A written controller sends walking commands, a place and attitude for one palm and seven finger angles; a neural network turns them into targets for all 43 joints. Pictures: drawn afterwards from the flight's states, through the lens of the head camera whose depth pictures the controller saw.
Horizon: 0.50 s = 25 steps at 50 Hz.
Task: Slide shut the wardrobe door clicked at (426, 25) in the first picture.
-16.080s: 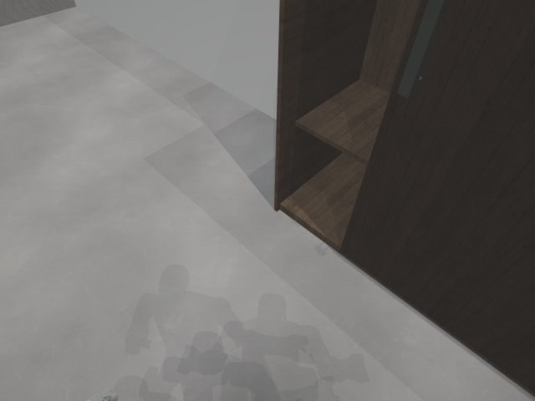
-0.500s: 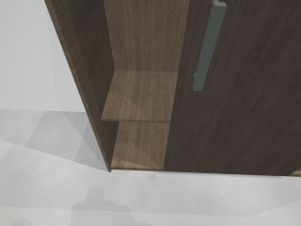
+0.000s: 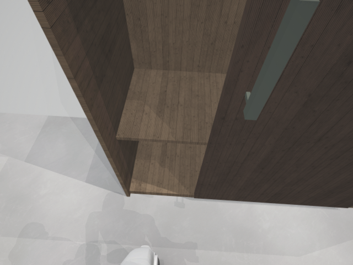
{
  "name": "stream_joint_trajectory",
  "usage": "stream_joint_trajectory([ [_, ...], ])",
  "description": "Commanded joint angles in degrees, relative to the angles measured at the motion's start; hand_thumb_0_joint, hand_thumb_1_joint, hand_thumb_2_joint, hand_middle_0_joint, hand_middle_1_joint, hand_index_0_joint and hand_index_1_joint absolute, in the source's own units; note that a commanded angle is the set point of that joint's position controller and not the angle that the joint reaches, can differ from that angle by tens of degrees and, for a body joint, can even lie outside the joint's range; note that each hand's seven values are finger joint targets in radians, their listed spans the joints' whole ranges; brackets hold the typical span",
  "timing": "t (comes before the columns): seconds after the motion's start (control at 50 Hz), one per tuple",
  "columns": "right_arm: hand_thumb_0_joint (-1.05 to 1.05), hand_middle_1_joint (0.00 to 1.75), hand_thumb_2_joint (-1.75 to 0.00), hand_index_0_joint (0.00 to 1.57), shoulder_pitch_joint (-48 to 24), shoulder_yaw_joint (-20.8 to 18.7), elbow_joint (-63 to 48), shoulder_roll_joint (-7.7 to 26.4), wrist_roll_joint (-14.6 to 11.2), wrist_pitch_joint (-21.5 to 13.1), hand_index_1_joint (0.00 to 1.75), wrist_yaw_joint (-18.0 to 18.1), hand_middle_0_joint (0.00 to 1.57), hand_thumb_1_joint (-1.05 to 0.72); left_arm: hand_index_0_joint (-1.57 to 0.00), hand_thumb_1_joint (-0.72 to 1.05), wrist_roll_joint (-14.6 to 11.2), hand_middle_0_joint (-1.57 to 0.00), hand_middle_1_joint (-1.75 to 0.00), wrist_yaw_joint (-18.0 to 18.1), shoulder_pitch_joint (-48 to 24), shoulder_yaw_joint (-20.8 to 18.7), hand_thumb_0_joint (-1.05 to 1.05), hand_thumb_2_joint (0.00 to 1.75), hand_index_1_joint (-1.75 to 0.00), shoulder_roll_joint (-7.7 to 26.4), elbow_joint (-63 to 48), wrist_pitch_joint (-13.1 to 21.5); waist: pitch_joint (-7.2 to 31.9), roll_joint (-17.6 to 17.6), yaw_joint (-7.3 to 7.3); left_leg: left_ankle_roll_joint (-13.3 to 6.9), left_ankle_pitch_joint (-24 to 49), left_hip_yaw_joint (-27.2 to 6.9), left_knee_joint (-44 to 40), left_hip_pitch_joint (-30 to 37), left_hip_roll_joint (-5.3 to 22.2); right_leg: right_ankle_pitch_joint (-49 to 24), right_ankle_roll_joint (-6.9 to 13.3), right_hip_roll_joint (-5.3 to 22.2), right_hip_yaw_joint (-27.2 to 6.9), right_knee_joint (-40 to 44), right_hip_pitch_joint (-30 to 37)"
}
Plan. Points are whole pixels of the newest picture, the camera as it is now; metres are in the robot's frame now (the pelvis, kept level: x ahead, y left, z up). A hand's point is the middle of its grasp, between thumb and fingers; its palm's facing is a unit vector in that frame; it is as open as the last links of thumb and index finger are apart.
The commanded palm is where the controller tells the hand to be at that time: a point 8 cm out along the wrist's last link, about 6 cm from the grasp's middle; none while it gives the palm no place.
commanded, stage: come to a stop and stand still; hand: right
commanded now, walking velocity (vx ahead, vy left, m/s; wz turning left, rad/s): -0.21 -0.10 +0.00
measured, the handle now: (268, 63) +0.46 -0.12 +0.21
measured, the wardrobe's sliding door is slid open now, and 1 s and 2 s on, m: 0.36 0.36 0.36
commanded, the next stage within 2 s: look again from close up in 1.34 s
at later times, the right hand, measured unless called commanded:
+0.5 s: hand out of the picture +0.02 -0.21 -0.18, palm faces +0.11 +0.98 -0.19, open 7.3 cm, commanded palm none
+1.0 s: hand out of the picture -0.04 -0.12 -0.16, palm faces +0.07 +0.99 -0.15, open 7.4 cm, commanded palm none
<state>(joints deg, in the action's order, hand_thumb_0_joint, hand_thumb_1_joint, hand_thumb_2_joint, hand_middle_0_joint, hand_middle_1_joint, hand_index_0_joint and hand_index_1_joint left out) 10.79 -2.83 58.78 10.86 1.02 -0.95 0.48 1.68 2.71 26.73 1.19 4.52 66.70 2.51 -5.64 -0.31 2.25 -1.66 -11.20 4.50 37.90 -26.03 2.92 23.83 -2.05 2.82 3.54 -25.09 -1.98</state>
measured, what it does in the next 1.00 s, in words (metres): steps on the spot: left foot, then right foot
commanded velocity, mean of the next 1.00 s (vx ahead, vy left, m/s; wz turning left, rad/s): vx -0.01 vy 0.00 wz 0.00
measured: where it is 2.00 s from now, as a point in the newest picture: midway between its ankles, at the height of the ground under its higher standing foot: outside the picture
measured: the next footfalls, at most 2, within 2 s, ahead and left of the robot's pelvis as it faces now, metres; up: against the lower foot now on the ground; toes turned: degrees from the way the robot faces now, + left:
left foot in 0.02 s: +0.11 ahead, +0.12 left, +0.00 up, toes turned +5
right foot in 0.40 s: +0.03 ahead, -0.07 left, +0.00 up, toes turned -3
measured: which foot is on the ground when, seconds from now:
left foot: up 0.00-0.00, down 0.02-0.40, up 0.42-0.72, down 0.74-1.00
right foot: down 0.00-0.04, up 0.06-0.38, down 0.40-1.00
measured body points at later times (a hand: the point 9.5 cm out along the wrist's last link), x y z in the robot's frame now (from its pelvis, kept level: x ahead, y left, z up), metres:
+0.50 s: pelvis -0.02 -0.01 +0.00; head -0.02 -0.04 +0.45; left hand +0.07 +0.21 -0.13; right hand +0.02 -0.26 -0.16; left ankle +0.04 +0.11 -0.70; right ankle -0.01 -0.12 -0.73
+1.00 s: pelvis -0.02 +0.03 +0.01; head -0.02 +0.04 +0.46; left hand -0.04 +0.24 -0.16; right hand -0.05 -0.17 -0.15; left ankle -0.06 +0.09 -0.73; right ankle -0.01 -0.12 -0.73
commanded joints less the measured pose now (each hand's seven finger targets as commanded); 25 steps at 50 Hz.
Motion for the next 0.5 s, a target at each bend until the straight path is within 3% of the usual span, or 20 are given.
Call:
stream_joint_trajectory([
  [0.0,0.00,0.30,-0.90,0.20,14.2,-1.6,1.4,10.4,-0.1,-2.4,0.30,1.5,0.20,-0.90,-0.20,0.90,-1.8,-0.20,-0.30,-0.4,6.0,-2.6,0.00,0.90,-0.30,6.8,-2.9,-0.2,16.4,11.9,-4.66,-6.8,56.5,-17.5,-7.0,34.2,17.7,-2.8,1.6,-0.9,-0.9,-20.5,-18.3],
  [0.02,0.00,0.30,-0.90,0.20,15.4,-1.7,1.1,11.6,-0.2,-2.2,0.30,1.5,0.20,-0.90,-0.20,0.90,-2.4,-0.20,-0.30,0.0,6.4,-3.5,0.00,0.90,-0.30,7.2,-3.2,-0.5,19.9,12.4,-4.62,-12.2,65.0,-19.0,-8.7,30.7,23.2,13.9,1.9,-2.5,-2.9,-29.7,-15.0],
  [0.04,0.00,0.30,-0.90,0.20,12.5,-1.3,0.5,10.0,-0.1,-2.0,0.30,1.7,0.20,-0.90,-0.20,0.90,-2.5,-0.20,-0.30,0.1,3.1,-3.5,0.00,0.90,-0.30,5.7,-3.8,-1.2,15.3,13.6,-4.34,-13.4,61.7,-17.8,-10.1,24.7,22.1,14.9,2.2,-1.5,-4.9,-33.5,-16.5],
  [0.06,0.00,0.30,-0.90,0.20,9.6,-1.2,-0.2,8.8,0.2,-1.5,0.30,2.0,0.20,-0.90,-0.20,0.90,-2.2,-0.20,-0.30,0.0,1.2,-3.4,0.00,0.90,-0.30,5.1,-4.1,-1.9,12.9,15.2,-4.44,-13.4,56.2,-17.3,-10.9,21.1,20.5,13.9,2.0,-1.0,-4.8,-36.4,-18.6],
  [0.1,0.00,0.30,-0.90,0.20,4.7,-1.0,-1.4,7.0,0.2,-0.4,0.30,2.5,0.20,-0.90,-0.20,0.90,-1.9,-0.20,-0.30,-0.3,-1.2,-3.7,0.00,0.90,-0.30,4.6,-3.9,-3.1,7.9,10.3,-3.12,-11.4,46.3,-12.1,-13.0,15.7,17.5,10.3,1.2,-0.6,-4.1,-36.8,-20.3],
  [0.12,0.00,0.30,-0.90,0.20,4.5,-1.3,-2.2,7.3,0.3,-0.1,0.30,2.4,0.20,-0.90,-0.20,0.90,-1.6,-0.20,-0.30,-0.7,-1.5,-3.6,0.00,0.90,-0.30,4.6,-4.2,-3.6,8.3,8.7,-2.85,-10.3,42.2,-11.1,-13.8,13.9,16.6,8.5,1.0,-1.2,-3.5,-36.6,-20.2],
  [0.22,0.00,0.30,-0.90,0.20,2.2,-2.4,-4.3,9.4,0.8,1.0,0.30,2.3,0.20,-0.90,-0.20,0.90,-0.9,-0.20,-0.30,-1.7,-5.4,-4.1,0.00,0.90,-0.30,5.8,-7.5,-4.9,8.0,9.0,-3.00,-10.2,18.0,-12.2,-19.0,8.1,16.3,2.7,0.0,-1.7,-1.9,-31.8,-19.3],
  [0.28,0.00,0.30,-0.90,0.20,1.6,-2.7,-5.6,9.8,1.2,1.4,0.30,2.0,0.20,-0.90,-0.20,0.90,-0.8,-0.20,-0.30,-2.0,-7.3,-4.1,0.00,0.90,-0.30,6.4,-9.6,-4.3,8.1,9.1,-3.12,-9.9,5.7,-14.0,-20.0,7.2,15.7,1.9,0.5,-1.9,-1.6,-22.9,-16.8],
  [0.3,0.00,0.30,-0.90,0.20,1.3,-2.6,-5.6,9.8,1.2,1.6,0.30,2.0,0.20,-0.90,-0.20,0.90,-0.9,-0.20,-0.30,-2.0,-6.8,-4.1,0.00,0.90,-0.30,6.2,-9.7,-4.1,8.2,8.9,-2.66,-9.2,0.8,-13.6,-19.9,5.6,14.8,0.0,0.8,-2.0,-1.1,-17.9,-13.8],
  [0.34,0.00,0.30,-0.90,0.20,0.0,-2.2,-6.2,8.6,0.7,2.2,0.30,1.7,0.20,-0.90,-0.20,0.90,-1.0,-0.20,-0.30,-1.9,-2.4,-3.8,0.00,0.90,-0.30,6.1,-8.8,-3.2,7.6,7.1,0.00,-5.3,-9.9,-11.3,-16.9,-0.8,10.5,-8.1,1.7,-3.4,0.4,-2.9,-3.6],
  [0.36,0.00,0.30,-0.90,0.20,0.5,-1.4,-6.3,6.1,0.3,2.6,0.30,1.5,0.20,-0.90,-0.20,0.90,-0.9,-0.20,-0.30,-1.6,-1.8,-3.9,0.00,0.90,-0.30,7.8,-8.8,-2.6,6.1,0.5,0.23,-2.8,-13.8,-8.1,-11.1,-2.9,6.2,-7.0,2.1,-0.5,-2.7,4.0,-2.1],
  [0.38,0.00,0.30,-0.90,0.20,1.8,-0.6,-6.8,2.2,-0.3,2.9,0.30,1.1,0.20,-0.90,-0.20,0.90,-0.2,-0.20,-0.30,-1.4,-3.6,-4.6,0.00,0.90,-0.30,12.2,-10.4,-2.1,3.6,-15.4,-0.32,0.5,-17.1,-2.9,-0.7,-5.4,-0.1,1.0,5.3,10.8,-18.9,13.5,-8.2],
  [0.4,0.00,0.30,-0.90,0.20,1.1,-0.5,-7.0,2.8,0.0,3.0,0.30,1.0,0.20,-0.90,-0.20,0.90,0.2,-0.20,-0.30,-1.0,-9.1,-4.5,0.00,0.90,-0.30,13.3,-12.9,-2.4,-1.1,-15.8,-1.37,1.1,-15.9,-3.3,7.6,-1.4,-1.4,5.1,9.7,15.2,-22.4,18.4,-20.3],
  [0.42,0.00,0.30,-0.90,0.20,3.3,-0.8,-6.3,2.5,0.0,2.7,0.30,0.6,0.20,-0.90,-0.20,0.90,0.6,-0.20,-0.30,-0.9,-14.1,-3.9,0.00,0.90,-0.30,13.5,-14.6,-2.3,-1.0,-11.8,-3.80,1.0,-13.0,-5.2,12.4,2.9,-0.4,8.0,11.9,15.1,-20.1,18.9,-26.7],
  [0.44,0.00,0.30,-0.90,0.20,4.1,-0.9,-4.1,2.5,0.9,3.0,0.30,0.5,0.20,-0.90,-0.20,0.90,0.5,-0.20,-0.30,-0.8,-15.1,-3.2,0.00,0.90,-0.30,11.0,-13.7,-1.6,-1.2,-10.4,-4.25,1.1,-9.2,-6.5,15.3,2.9,-1.2,5.6,9.9,11.2,-18.2,18.7,-25.3],
  [0.46,0.00,0.30,-0.90,0.20,6.4,-0.9,-2.7,2.1,0.9,2.9,0.30,0.2,0.20,-0.90,-0.20,0.90,0.2,-0.20,-0.30,-0.6,-15.3,-3.0,0.00,0.90,-0.30,10.8,-13.4,-1.3,-0.7,-9.1,-4.98,1.3,-7.1,-7.2,17.1,1.9,-1.3,3.1,9.0,10.1,-15.4,17.4,-22.6],
  [0.48,0.00,0.30,-0.90,0.20,8.0,-0.7,-1.9,1.8,0.8,2.7,0.30,0.1,0.20,-0.90,-0.20,0.90,-0.1,-0.20,-0.30,-0.5,-14.5,-2.8,0.00,0.90,-0.30,10.8,-13.4,-1.1,0.0,-7.2,-4.62,1.5,-5.8,-7.0,17.8,0.8,-1.5,0.9,8.7,9.3,-13.6,16.7,-19.9],
])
